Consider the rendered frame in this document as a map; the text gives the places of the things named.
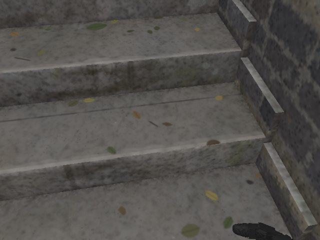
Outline robot right hand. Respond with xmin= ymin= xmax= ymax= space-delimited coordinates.
xmin=232 ymin=222 xmax=293 ymax=240

